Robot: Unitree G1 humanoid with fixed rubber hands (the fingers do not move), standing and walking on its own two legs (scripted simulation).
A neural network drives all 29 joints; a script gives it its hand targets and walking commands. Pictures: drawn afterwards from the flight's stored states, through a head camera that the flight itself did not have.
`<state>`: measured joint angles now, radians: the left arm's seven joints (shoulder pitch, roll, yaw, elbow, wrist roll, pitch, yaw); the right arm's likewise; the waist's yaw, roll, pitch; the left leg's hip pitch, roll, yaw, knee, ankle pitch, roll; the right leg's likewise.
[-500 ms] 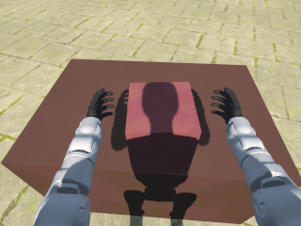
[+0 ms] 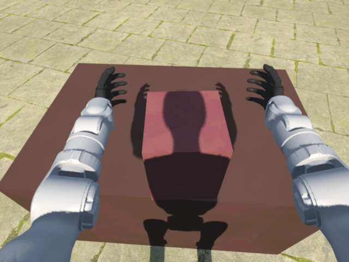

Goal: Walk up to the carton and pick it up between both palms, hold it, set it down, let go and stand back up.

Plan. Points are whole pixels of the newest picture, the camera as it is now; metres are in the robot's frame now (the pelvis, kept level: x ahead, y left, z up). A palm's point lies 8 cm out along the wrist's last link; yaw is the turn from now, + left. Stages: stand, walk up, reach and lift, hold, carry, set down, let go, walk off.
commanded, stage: reach and lift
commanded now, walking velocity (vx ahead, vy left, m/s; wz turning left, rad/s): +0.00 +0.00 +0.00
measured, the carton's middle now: (183, 147) +0.46 +0.00 -0.03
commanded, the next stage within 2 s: none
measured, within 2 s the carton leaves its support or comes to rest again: neither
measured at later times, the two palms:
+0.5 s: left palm (114, 137) +0.44 +0.18 +0.04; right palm (255, 136) +0.43 -0.19 +0.05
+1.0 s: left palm (125, 144) +0.44 +0.16 +0.01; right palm (244, 140) +0.45 -0.17 +0.01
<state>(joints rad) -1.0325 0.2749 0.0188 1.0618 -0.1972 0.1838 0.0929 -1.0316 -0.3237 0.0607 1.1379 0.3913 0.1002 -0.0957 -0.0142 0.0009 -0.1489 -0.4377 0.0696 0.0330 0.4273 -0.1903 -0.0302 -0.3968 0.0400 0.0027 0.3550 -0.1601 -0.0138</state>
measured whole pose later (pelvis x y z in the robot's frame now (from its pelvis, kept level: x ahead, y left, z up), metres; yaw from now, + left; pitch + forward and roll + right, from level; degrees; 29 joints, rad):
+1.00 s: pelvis -0.02 +0.00 -0.04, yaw +1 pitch +29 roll -1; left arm -1.07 0.18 0.03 1.52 -0.20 -0.43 0.08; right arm -1.02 -0.19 0.00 1.38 0.26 -0.35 -0.09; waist -0.01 0.02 -0.27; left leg -0.94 0.06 0.00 0.69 -0.25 -0.03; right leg -0.92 0.03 -0.03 0.66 -0.25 -0.02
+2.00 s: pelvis +0.01 +0.00 +0.00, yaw +1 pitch +16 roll -1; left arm -0.78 -0.08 0.56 1.10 0.45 -0.34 0.09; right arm -0.71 0.08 -0.70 1.03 -0.54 -0.40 -0.05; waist -0.02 -0.01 -0.08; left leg -0.47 0.05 0.04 0.36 -0.17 -0.02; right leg -0.45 0.01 -0.04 0.32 -0.16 -0.01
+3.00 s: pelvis +0.01 +0.00 +0.00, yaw +2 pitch +19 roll -1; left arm -0.79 -0.06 0.52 1.14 0.41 -0.40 0.12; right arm -0.73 0.04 -0.67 1.13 -0.53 -0.51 -0.10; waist -0.04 -0.02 -0.14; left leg -0.55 0.05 0.03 0.35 -0.13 -0.02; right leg -0.51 0.00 -0.07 0.29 -0.12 -0.01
